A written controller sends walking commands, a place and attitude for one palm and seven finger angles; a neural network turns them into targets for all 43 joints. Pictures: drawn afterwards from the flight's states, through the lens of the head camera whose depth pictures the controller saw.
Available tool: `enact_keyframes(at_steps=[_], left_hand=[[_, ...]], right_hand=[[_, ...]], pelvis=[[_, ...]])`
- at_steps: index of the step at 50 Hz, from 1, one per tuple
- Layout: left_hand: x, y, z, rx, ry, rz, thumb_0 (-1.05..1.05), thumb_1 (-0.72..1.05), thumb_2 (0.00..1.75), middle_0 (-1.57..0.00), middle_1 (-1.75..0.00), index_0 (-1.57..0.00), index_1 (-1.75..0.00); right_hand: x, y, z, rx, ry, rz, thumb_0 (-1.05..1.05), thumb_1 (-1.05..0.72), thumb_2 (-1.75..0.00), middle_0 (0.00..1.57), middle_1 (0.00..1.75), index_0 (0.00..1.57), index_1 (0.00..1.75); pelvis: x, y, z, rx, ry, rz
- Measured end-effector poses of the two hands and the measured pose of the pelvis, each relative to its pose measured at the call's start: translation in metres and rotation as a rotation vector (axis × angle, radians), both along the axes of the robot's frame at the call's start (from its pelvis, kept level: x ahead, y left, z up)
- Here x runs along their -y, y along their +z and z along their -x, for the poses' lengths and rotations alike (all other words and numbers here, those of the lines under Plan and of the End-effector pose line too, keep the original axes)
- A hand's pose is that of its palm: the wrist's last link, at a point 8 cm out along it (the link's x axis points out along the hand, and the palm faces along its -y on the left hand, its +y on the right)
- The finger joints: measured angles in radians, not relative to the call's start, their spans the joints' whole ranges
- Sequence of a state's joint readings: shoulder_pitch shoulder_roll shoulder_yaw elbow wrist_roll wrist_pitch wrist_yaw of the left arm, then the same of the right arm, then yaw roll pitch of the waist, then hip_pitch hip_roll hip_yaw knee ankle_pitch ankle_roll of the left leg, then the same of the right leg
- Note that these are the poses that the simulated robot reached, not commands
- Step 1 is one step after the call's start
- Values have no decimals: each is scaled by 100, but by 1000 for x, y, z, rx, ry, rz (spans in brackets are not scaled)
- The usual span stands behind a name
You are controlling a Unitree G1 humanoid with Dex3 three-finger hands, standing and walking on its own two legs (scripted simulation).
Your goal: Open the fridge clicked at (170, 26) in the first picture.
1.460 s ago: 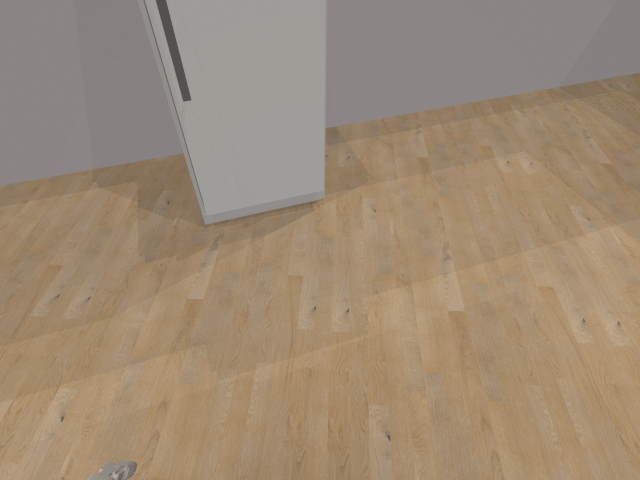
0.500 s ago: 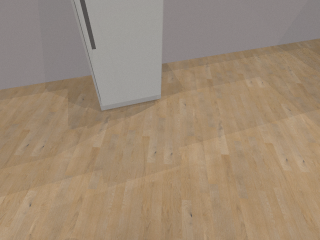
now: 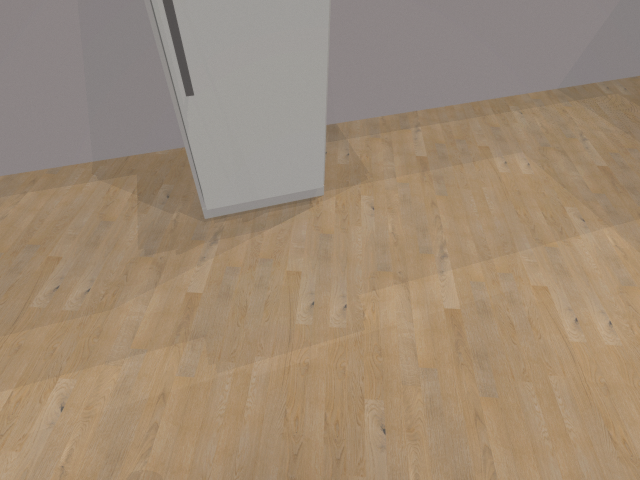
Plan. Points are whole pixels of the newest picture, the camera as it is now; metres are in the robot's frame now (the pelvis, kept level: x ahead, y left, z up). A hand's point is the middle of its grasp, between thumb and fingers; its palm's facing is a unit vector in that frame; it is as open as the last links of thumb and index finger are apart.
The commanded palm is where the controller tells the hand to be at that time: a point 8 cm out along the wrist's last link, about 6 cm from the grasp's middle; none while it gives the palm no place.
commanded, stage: walk to a spot facing it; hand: left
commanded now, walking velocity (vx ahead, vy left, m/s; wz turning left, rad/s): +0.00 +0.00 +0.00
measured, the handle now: (169, 8) +1.24 +0.51 +0.11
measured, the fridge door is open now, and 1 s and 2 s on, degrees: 0 0 0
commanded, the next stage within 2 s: turn to face it in 1.32 s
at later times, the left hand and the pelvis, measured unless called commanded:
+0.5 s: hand out of the picture +0.04 +0.21 -0.19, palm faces +0.04 -0.99 -0.14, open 7.4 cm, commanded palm none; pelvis +0.09 +0.04 -0.01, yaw +2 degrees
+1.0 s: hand (236, 341) +0.38 +0.18 -0.17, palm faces +0.14 -0.97 -0.21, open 7.2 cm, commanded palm none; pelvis +0.31 -0.01 -0.02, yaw +6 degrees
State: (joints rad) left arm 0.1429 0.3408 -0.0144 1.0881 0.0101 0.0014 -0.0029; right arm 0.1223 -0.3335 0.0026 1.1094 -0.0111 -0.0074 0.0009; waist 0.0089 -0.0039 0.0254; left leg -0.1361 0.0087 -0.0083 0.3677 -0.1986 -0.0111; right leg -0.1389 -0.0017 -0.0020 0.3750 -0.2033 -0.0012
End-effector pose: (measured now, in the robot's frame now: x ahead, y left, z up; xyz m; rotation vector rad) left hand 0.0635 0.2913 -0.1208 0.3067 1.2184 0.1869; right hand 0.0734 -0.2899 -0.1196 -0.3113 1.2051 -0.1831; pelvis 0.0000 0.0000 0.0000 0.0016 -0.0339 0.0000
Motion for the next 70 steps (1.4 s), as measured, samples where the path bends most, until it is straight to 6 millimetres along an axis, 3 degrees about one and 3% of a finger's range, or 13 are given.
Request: enact_keyframes(at_steps=[10,20,23,26,29,33,37,41,44,50,57,65,70], left_hand=[[7,-6,4,-15,19,15,1,91,90,-21,-30,-20,-30],[27,-47,46,-162,147,163,1,91,90,-21,-30,-20,-30],[29,-49,44,-254,137,185,1,91,90,-21,-30,-20,-30],[29,-42,17,-260,120,196,1,91,90,-20,-30,-20,-30],[28,-38,-30,-199,109,200,1,91,90,-20,-30,-20,-30],[32,-35,-110,-93,77,198,1,91,90,-20,-30,-20,-30],[45,-36,-200,8,21,189,1,91,90,-20,-30,-20,-30],[62,-41,-283,132,-12,167,1,91,90,-20,-30,-20,-30],[69,-37,-310,187,18,158,1,91,90,-20,-30,-20,-30],[64,-24,-301,117,142,120,-1,94,90,-21,-30,-20,-30],[52,-25,-275,-50,237,120,-1,94,90,-20,-30,-20,-30],[56,-46,-254,-246,394,216,0,92,90,-20,-30,-20,-30],[41,-44,-284,-315,399,246,1,91,90,-20,-30,-20,-30]], right_hand=[[-9,-6,1,-22,2,-16,0,-90,-90,20,30,20,30],[-65,-26,19,-169,-23,-75,0,-91,-90,20,30,20,30],[-84,-26,24,-176,-76,-92,0,-91,-90,20,30,20,30],[-102,-19,39,-239,-123,-113,0,-91,-90,20,30,20,30],[-117,-11,53,-339,-155,-136,0,-90,-90,20,30,20,30],[-127,-5,59,-455,-200,-162,0,-90,-90,20,30,20,30],[-125,-10,43,-520,-240,-183,0,-90,-90,20,30,20,30],[-107,-31,1,-548,-250,-197,0,-90,-90,20,30,20,30],[-86,-44,-59,-480,-214,-189,1,-90,-90,20,30,20,30],[-54,-42,-233,-166,-73,-151,1,-91,-90,20,30,19,30],[-67,-18,-394,56,66,-155,0,-91,-90,19,30,19,30],[-128,-20,-516,74,238,-144,0,-91,-90,20,30,19,30],[-155,-22,-539,74,219,-145,0,-91,-90,20,30,20,30]], pelvis=[[0,-2,-8,-6,4,3],[-25,-17,-57,-21,50,21],[-33,-16,-77,-30,29,16],[-36,-9,-96,-35,41,21],[-36,-5,-116,-38,56,24],[-31,-6,-147,-40,56,17],[-21,-15,-186,-38,49,8],[-4,-34,-236,-26,56,1],[5,-34,-263,-4,75,8],[9,-16,-311,6,106,13],[0,-6,-370,-14,141,27],[-40,-19,-443,-24,195,43],[-62,-18,-478,-7,193,20]])
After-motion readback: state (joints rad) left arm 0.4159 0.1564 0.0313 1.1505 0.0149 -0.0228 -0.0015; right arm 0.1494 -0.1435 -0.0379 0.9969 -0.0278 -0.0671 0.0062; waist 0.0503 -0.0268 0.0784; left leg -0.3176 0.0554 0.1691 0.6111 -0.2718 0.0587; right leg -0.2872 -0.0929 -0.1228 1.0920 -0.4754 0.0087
